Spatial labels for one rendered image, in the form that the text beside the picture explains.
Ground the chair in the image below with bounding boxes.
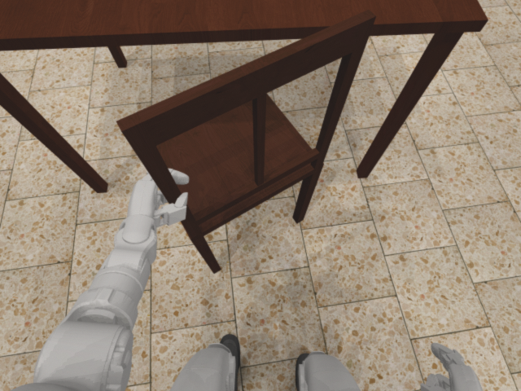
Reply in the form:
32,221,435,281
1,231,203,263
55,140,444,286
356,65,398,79
116,10,376,274

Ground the right robot hand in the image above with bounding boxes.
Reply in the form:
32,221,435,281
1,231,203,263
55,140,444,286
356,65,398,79
420,343,483,391

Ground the robot left forearm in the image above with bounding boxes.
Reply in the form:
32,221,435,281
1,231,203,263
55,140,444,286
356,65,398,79
33,215,157,383

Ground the table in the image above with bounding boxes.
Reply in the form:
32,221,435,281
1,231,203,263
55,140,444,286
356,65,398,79
0,0,488,193

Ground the left robot hand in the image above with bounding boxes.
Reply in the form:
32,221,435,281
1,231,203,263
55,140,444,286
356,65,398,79
127,169,189,228

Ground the left robot shin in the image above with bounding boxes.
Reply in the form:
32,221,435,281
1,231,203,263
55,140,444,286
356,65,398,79
208,343,231,353

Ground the robot left upper arm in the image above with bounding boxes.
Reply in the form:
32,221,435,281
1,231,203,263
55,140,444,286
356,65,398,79
11,320,134,391

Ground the left robot foot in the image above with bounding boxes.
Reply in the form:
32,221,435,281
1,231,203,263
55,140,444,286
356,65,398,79
220,334,240,391

